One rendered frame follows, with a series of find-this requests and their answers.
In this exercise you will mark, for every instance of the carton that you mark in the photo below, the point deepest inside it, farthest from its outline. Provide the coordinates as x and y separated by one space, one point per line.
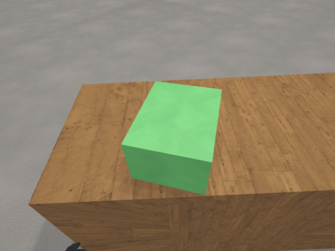
171 141

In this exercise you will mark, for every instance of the pedestal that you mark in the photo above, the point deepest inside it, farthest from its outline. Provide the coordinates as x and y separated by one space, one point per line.
271 185

